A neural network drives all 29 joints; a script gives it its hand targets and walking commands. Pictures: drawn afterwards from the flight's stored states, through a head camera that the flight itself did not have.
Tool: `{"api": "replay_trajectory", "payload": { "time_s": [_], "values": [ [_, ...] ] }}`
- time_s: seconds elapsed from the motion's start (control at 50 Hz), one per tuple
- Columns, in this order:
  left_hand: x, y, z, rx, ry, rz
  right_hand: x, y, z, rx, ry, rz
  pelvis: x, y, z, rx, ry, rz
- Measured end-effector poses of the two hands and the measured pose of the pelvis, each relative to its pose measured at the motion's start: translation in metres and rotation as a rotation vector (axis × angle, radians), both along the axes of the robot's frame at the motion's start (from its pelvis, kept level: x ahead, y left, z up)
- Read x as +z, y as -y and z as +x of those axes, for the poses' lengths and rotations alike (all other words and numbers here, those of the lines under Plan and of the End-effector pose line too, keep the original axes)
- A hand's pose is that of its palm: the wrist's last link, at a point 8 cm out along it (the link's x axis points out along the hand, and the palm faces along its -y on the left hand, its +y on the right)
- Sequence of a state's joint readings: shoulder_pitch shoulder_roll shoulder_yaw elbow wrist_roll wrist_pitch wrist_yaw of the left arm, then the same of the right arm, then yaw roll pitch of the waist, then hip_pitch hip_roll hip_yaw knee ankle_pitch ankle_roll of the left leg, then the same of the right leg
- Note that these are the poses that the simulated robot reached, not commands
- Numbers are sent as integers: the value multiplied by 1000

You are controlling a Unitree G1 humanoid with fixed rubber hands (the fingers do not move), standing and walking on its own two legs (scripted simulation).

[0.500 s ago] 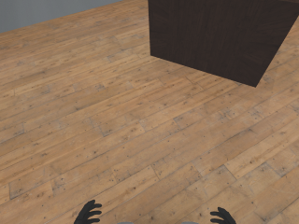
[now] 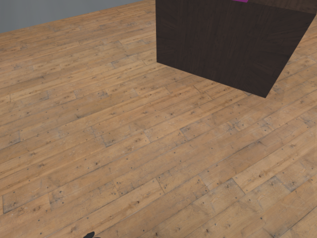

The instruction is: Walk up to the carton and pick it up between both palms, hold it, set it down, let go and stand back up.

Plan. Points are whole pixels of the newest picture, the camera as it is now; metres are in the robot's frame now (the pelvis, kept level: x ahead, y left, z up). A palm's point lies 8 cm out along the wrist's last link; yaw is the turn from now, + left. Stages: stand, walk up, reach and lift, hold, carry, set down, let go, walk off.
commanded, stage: stand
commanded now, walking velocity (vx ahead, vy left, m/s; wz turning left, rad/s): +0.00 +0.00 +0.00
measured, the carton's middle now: out of the picture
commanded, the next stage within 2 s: walk up in 1.16 s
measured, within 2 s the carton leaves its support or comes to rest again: neither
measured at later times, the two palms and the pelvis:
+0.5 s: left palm out of the picture +0.04 +0.23 -0.13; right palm out of the picture +0.05 -0.21 -0.13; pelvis +0.03 +0.01 +0.01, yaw +0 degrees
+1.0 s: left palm out of the picture +0.01 +0.21 -0.14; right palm out of the picture +0.00 -0.19 -0.14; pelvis +0.02 +0.01 +0.01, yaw +0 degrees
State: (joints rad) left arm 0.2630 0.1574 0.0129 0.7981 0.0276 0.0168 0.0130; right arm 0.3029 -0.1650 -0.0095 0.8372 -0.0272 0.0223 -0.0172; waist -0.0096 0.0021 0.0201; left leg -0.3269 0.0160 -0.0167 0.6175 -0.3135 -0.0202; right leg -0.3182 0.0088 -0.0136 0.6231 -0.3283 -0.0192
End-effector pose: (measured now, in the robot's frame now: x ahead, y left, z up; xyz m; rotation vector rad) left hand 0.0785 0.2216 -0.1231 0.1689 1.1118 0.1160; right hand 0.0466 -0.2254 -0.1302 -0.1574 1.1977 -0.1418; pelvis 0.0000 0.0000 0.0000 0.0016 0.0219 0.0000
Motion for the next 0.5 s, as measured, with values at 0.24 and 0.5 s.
{"api": "replay_trajectory", "payload": {
  "time_s": [0.24, 0.5],
  "values": [
    [-8, -8, -21, 52, -103, -9, -2, -14, -6, -9, -79, 12, 4, -6, 12, 3, -4, -3],
    [-11, -12, -43, 102, -207, -9, -5, -20, 7, -24, -101, 10, 7, -12, 25, 2, 16, -3]
  ]
}}
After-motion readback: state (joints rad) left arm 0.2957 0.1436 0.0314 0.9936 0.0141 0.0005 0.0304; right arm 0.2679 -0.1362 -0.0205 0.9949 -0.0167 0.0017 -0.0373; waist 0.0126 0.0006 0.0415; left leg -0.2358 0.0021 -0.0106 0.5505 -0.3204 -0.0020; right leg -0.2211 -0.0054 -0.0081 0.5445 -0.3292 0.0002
